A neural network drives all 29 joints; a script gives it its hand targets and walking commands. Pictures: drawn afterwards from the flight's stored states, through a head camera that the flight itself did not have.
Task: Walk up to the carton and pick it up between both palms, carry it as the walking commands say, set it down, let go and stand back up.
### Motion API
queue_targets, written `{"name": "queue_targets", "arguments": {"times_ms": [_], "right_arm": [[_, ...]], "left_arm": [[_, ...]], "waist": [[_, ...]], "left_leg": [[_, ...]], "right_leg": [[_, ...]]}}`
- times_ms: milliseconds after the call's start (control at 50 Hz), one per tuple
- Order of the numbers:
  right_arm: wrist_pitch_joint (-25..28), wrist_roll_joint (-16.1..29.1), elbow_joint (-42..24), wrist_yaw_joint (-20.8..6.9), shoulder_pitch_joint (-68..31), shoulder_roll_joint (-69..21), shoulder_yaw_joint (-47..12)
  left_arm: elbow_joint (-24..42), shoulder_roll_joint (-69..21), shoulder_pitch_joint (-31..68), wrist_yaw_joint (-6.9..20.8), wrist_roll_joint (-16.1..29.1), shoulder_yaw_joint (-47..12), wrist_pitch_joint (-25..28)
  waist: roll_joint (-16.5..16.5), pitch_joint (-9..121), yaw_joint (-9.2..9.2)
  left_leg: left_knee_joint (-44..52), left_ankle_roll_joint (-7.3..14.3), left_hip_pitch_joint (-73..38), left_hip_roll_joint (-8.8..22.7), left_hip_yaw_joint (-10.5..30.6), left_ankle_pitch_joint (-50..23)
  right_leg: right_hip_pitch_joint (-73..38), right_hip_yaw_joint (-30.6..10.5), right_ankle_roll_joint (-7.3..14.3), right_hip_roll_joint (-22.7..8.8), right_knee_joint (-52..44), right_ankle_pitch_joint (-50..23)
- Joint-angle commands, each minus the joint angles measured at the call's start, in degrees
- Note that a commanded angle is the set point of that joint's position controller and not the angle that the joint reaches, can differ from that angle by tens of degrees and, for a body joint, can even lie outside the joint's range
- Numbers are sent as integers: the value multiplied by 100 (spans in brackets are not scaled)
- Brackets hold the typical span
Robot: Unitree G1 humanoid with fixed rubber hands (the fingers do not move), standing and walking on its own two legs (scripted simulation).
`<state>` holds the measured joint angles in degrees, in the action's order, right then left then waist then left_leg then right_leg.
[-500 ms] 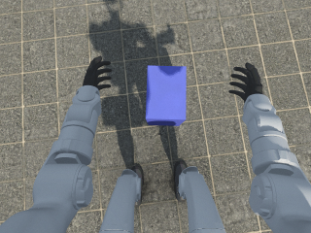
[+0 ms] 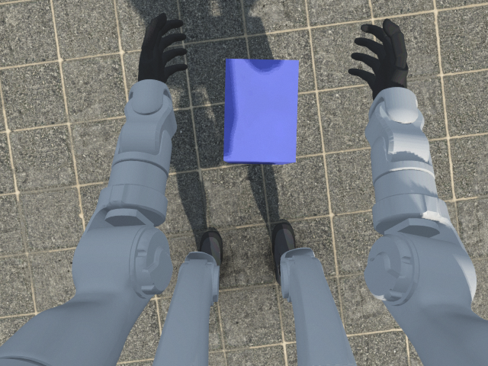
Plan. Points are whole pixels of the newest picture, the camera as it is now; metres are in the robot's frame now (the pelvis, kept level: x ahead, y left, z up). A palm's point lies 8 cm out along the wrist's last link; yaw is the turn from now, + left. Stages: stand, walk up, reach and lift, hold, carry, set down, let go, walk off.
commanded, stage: reach and lift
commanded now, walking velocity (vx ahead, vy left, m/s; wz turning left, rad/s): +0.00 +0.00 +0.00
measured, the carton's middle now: (258, 120) +0.52 -0.03 -0.53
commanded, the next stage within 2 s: none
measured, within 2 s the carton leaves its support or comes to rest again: neither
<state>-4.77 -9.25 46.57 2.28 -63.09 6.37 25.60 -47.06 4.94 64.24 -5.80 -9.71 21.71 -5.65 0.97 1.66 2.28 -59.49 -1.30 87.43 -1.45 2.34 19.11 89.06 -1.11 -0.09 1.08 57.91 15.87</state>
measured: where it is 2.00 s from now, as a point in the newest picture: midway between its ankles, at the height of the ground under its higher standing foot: (247, 270)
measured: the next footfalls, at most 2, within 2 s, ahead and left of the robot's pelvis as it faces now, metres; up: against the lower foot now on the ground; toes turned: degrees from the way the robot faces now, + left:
none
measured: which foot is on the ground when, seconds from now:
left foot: down 0.00-1.00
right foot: down 0.00-1.00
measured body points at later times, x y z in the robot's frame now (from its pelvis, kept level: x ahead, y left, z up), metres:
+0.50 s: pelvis -0.03 +0.00 -0.14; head +0.32 -0.01 +0.14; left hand +0.52 +0.14 -0.29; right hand +0.50 -0.19 -0.29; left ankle +0.04 +0.13 -0.63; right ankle +0.07 -0.12 -0.63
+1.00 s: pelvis -0.05 +0.00 -0.25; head +0.33 -0.01 +0.00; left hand +0.52 +0.13 -0.43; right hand +0.50 -0.18 -0.43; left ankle +0.04 +0.13 -0.63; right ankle +0.07 -0.12 -0.63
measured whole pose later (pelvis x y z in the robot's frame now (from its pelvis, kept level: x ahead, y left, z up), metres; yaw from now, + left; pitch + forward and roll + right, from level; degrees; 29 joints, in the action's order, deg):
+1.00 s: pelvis -0.05 +0.00 -0.25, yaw +1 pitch +42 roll +1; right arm -4.9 3.7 61.3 7.6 -82.4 15.1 13.8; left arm -61.2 14.9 83.4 -8.2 3.8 10.6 -5.8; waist 0.5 -15.4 2.6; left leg -118.2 -3.2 125.0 -5.0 1.8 35.4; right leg 128.0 -2.3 -1.6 3.3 116.7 30.8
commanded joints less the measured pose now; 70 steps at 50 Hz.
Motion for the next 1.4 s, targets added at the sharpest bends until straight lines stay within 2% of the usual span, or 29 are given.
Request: {"name": "queue_targets", "arguments": {"times_ms": [0,80,160,340,420,620,1080,1140,1220,1300,1380], "right_arm": [[116,-43,-557,-51,-1059,332,12],[56,-58,-367,-35,-1300,354,13],[-15,9,-153,53,-1516,481,3],[-86,411,-236,302,-1905,822,-336],[-134,639,-326,399,-2166,966,-564],[-121,1000,319,512,-2744,1166,-917],[210,1507,1188,507,-3651,1516,-1356],[270,1591,1194,491,-3895,1655,-1325],[315,1743,1309,479,-3934,1834,-1371],[330,1656,1557,436,-3722,1841,-1271],[303,1598,1560,355,-3637,1748,-1237]], "left_arm": [[532,275,1128,13,-31,7,106],[318,323,1361,28,-12,24,51],[125,473,1559,-9,46,4,-22],[306,735,2045,-218,502,-436,-120],[369,904,2291,-315,753,-632,-180],[-302,1183,2806,-330,1055,-805,-152],[-1076,1612,3672,-217,1544,-1318,212],[-1112,1680,3887,-226,1617,-1462,243],[-1049,1675,3997,-278,1760,-1662,244],[-1037,1547,4001,-243,1881,-1787,228],[-1206,1533,3801,-232,1794,-1679,194]], "waist": [[46,5639,82],[-25,5251,82],[-21,5339,80],[130,6361,169],[127,6532,166],[-31,5847,89],[-30,5032,105],[113,4877,182],[377,4969,192],[358,4725,395],[278,4507,309]], "left_leg": [[-62,-252,-2225,-442,-308,-2444],[-491,-269,-1597,-505,-359,-1653],[-1109,-291,-1217,-559,-430,-1200],[-2451,-345,-760,-589,-581,-1211],[-2900,-334,-550,-562,-646,-989],[-3766,-240,269,-498,-693,-282],[-5500,-197,1039,-386,-498,-343],[-5652,-180,945,-354,-447,-360],[-5774,-219,690,-334,-440,-511],[-5787,-249,769,-342,-392,-538],[-5719,-231,821,-359,-377,-501]], "right_leg": [[-3497,194,-249,385,267,-2917],[-2794,242,-270,377,665,-2036],[-2263,303,-294,404,1267,-1538],[-1805,420,-282,428,2591,-1585],[-1613,442,-266,425,3033,-1340],[-831,427,-263,374,3897,-610],[-143,237,-297,212,5589,-717],[143,252,-274,211,5701,-634],[187,289,-219,205,5845,-688],[322,336,-202,194,5885,-712],[547,380,-228,191,5867,-587]]}}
